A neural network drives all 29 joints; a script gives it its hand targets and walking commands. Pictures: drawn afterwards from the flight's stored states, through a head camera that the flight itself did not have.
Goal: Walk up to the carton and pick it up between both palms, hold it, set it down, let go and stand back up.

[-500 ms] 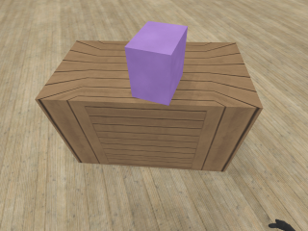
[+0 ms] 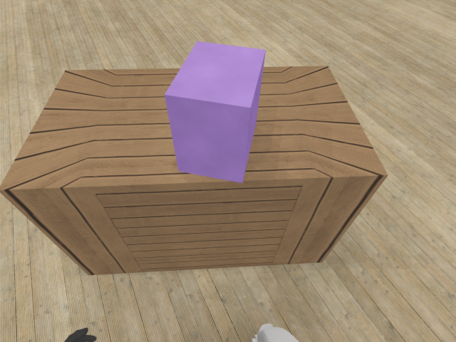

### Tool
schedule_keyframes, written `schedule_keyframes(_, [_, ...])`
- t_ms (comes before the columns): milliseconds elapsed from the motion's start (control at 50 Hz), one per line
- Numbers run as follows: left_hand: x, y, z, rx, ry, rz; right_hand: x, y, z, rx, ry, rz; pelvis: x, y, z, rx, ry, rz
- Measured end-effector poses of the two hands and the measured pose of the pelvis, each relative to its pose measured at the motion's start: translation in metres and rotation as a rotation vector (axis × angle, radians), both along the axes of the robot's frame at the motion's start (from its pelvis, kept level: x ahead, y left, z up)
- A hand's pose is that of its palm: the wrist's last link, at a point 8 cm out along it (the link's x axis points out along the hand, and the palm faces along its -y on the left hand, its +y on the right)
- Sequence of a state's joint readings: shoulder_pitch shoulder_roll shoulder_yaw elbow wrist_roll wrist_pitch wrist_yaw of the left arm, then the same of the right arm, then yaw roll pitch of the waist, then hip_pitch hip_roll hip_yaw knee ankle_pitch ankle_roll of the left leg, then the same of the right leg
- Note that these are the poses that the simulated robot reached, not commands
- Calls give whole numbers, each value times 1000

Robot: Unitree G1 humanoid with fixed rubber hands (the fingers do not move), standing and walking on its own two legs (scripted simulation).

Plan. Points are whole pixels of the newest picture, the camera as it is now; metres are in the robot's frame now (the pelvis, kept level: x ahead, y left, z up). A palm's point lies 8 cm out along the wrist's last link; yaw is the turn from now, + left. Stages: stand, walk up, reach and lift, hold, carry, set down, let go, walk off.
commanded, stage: walk up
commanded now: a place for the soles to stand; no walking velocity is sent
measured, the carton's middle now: (220, 113) +0.66 -0.03 +0.00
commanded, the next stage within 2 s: none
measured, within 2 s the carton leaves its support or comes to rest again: neither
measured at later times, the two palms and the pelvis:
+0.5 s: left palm out of the picture +0.19 +0.33 -0.08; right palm (386, 286) +0.22 -0.31 -0.08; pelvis +0.13 +0.01 +0.00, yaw -1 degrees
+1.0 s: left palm (75, 258) +0.34 +0.30 -0.09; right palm (386, 283) +0.23 -0.32 -0.09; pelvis +0.23 +0.00 -0.01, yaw -3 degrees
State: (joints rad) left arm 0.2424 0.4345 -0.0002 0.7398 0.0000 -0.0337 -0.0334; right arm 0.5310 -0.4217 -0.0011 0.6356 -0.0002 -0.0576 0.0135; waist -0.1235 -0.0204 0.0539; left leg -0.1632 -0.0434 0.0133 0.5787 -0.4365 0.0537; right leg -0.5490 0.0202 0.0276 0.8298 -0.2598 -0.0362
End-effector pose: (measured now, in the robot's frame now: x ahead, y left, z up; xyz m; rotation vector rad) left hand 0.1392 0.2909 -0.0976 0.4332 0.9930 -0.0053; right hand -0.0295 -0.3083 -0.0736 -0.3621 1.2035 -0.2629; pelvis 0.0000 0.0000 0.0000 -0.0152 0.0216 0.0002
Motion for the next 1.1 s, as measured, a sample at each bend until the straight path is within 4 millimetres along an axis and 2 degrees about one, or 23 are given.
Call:
schedule_keyframes(80, [42, -19, 3, 12, -39, -41, 18, -13, -14, 19, 15, -13, 21, -13, -7, 25, 24, -19])
schedule_keyframes(120, [52, -25, 4, 17, -60, -42, 35, -20, -21, 27, 8, -5, 31, -20, -10, 15, -9, -34])
schedule_keyframes(200, [53, -22, 23, 31, -113, 36, 88, -24, -17, 48, -68, 54, 55, -29, -1, 29, -67, -27])
schedule_keyframes(300, [45, -2, 42, 81, -119, 106, 162, -35, -9, 31, -155, 174, 77, -23, 4, 31, -97, -25])
schedule_keyframes(380, [39, 12, 39, 89, -76, 142, 206, -27, -6, 34, -180, 229, 94, -14, 4, 20, -93, -22])
schedule_keyframes(500, [51, 35, 18, 49, 4, 166, 249, 2, -2, 22, -166, 261, 126, 11, 0, -15, -50, -20])
schedule_keyframes(560, [70, 44, 4, 28, 32, 152, 259, 17, -2, 9, -175, 235, 143, 24, -4, -10, -42, -15])
schedule_keyframes(620, [95, 48, 3, 17, 47, 126, 262, 28, 5, 10, -180, 184, 161, 31, 1, -20, -28, -19])
schedule_keyframes(680, [122, 48, 3, 6, 41, 88, 261, 30, 11, -7, -173, 142, 177, 35, 5, -26, -23, -21])
schedule_keyframes(760, [147, 43, 1, -2, 46, 57, 254, 28, 12, -18, -141, 96, 193, 34, 5, -25, -17, -21])
schedule_keyframes(860, [172, 31, 3, 9, 42, 32, 244, 19, 6, -8, -101, 49, 210, 24, 4, -11, -22, -24])
schedule_keyframes(940, [191, 17, 8, 33, 33, 10, 247, 3, -4, 9, -87, 27, 221, 10, 1, 15, -12, -42])
schedule_keyframes(1020, [199, 2, 7, 66, 3, 17, 264, -16, -27, 30, -85, 40, 231, -9, -12, 27, -40, -66])
schedule_keyframes(1100, [196, -2, 21, 92, -33, 65, 293, -19, -31, 63, -121, 64, 238, -20, -8, 33, -74, -76])
